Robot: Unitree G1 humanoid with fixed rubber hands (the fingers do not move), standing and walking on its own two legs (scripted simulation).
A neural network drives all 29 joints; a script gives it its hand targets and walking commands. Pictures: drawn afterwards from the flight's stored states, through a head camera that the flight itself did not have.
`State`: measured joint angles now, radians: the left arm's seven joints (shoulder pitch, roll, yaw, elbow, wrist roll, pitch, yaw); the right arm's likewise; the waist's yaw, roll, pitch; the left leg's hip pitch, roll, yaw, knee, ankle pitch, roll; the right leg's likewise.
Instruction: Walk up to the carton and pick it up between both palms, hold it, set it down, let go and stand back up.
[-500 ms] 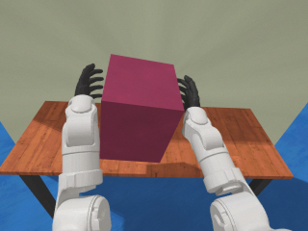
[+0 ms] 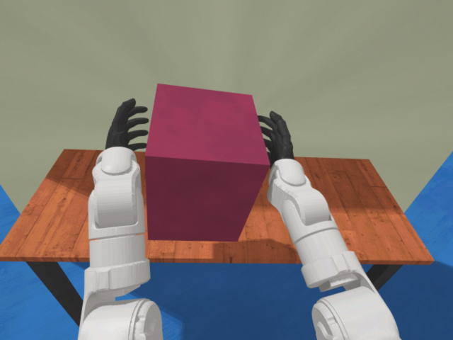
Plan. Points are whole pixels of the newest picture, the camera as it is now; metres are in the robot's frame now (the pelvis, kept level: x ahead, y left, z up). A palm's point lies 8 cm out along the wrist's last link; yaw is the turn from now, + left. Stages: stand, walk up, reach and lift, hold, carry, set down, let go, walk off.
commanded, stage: hold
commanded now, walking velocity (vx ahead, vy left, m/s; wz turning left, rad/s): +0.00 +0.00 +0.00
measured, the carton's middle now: (199, 167) +0.38 +0.01 +0.14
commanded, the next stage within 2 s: none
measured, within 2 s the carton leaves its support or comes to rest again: neither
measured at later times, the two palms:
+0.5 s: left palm (119, 151) +0.35 +0.14 +0.21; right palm (280, 160) +0.34 -0.12 +0.18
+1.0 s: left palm (120, 151) +0.35 +0.14 +0.20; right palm (280, 160) +0.34 -0.12 +0.18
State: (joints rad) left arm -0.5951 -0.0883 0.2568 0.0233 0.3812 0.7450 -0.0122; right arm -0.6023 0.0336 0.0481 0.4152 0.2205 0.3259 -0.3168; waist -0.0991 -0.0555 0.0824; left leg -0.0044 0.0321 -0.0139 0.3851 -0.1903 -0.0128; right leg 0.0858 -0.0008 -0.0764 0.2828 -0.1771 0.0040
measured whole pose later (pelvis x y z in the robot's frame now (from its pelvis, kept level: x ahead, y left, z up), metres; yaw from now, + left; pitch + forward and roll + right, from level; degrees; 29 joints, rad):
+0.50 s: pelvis -0.01 +0.00 +0.00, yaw +0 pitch -11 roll -1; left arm -0.62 -0.09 0.28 0.04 0.39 0.75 -0.02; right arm -0.62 0.05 0.02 0.43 0.19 0.33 -0.31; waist -0.08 -0.05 0.09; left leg 0.00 0.03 -0.01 0.37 -0.17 -0.02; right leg 0.07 0.00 -0.07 0.30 -0.17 0.00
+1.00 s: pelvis +0.00 +0.00 +0.00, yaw +0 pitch -11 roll -1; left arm -0.59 -0.10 0.26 0.02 0.39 0.74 -0.02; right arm -0.59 0.04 0.04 0.41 0.20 0.32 -0.31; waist -0.09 -0.05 0.09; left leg 0.00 0.03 -0.01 0.37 -0.18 -0.01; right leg 0.08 0.00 -0.07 0.28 -0.17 0.00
